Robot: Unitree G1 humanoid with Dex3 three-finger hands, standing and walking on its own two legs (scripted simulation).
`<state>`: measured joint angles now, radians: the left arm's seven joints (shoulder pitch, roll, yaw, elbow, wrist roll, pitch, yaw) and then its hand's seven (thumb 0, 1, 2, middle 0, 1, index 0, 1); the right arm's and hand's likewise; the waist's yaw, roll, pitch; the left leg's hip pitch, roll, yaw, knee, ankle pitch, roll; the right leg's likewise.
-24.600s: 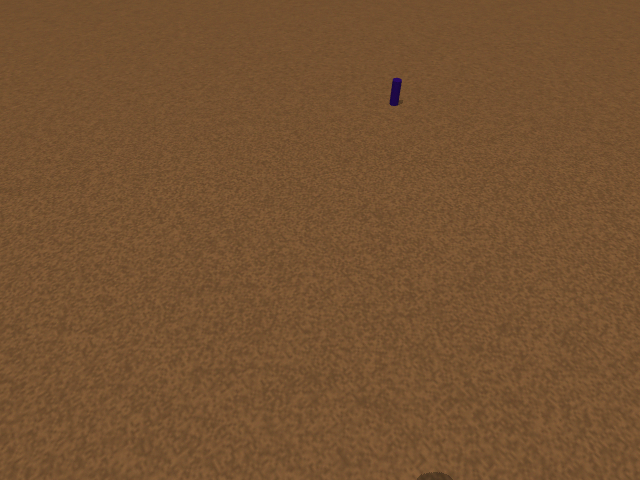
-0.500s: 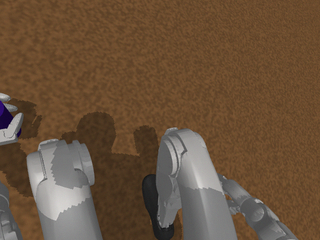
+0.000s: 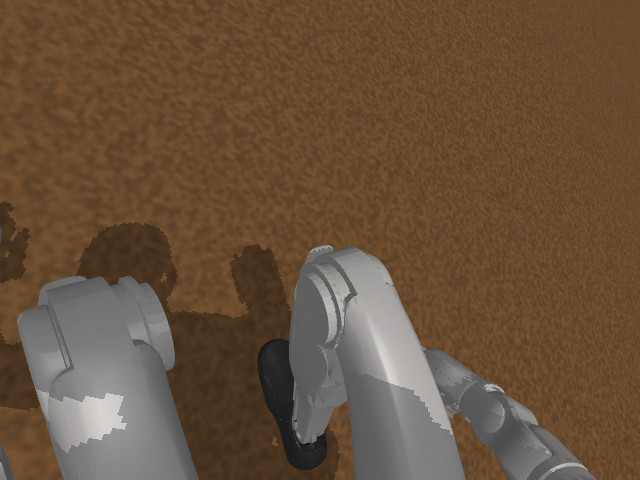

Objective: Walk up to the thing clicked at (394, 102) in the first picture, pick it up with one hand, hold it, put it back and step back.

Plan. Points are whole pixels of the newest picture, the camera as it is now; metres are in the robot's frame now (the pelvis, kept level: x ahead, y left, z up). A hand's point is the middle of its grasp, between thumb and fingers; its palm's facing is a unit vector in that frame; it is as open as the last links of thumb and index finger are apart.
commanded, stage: lower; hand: left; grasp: from the side
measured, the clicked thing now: out of the picture +0.38 +0.31 -0.18
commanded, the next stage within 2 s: loosen in 0.46 s
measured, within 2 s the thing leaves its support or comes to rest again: rests again in 0.36 s
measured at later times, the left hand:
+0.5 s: hand out of the picture +0.39 +0.30 -0.18, palm faces +0.38 -0.93 +0.01, open 7.3 cm
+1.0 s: hand out of the picture +0.39 +0.30 -0.18, palm faces +0.38 -0.92 +0.02, open 10.5 cm
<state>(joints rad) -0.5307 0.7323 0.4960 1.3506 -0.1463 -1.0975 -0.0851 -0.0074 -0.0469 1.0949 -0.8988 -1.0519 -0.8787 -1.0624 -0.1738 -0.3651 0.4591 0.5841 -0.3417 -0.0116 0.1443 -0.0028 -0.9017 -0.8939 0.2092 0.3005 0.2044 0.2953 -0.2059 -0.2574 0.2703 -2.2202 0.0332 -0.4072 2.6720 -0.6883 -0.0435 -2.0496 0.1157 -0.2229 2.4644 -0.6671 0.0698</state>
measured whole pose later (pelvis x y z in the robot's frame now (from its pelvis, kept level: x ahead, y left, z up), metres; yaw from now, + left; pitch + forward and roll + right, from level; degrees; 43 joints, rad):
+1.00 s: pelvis +0.00 +0.01 +0.00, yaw -2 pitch +8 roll -18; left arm -0.51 0.79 0.50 1.39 -0.13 -1.16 0.00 0.00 -0.12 0.53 -0.71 -0.61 -0.71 -0.61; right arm -0.19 -0.36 0.52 0.56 -0.37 -0.02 0.16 0.00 -0.91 -0.89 0.21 0.30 0.21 0.30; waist -0.21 -0.30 0.31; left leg -2.20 0.05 -0.46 2.71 -0.71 -0.02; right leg -2.02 0.14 -0.26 2.45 -0.65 0.07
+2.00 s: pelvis +0.00 -0.01 +0.07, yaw +6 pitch +26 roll -10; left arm -0.29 0.66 0.47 0.74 0.02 -0.38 -0.08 -0.01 -0.52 0.08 -0.07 -0.05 -0.06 -0.06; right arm 0.02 -0.26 0.08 0.60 -0.04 0.10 0.07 0.00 -0.90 -0.90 0.21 0.30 0.20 0.30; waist -0.04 -0.05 -0.05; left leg -2.21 0.07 -0.18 2.36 -0.63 0.01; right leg -2.08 0.04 -0.09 2.27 -0.67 0.03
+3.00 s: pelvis +0.10 +0.01 +0.43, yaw +16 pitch +10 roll -3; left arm 0.50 0.22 -0.02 -0.08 -0.01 0.29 0.18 -0.01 -0.58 0.04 -0.05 -0.05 -0.05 -0.05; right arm 0.30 -0.19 0.04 0.47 0.02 -0.06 -0.19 0.01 -0.90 -0.90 0.21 0.30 0.20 0.30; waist -0.03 0.05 -0.17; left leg -0.72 0.06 -0.03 1.04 -0.49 -0.01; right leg -0.64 -0.01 -0.04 0.96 -0.50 0.03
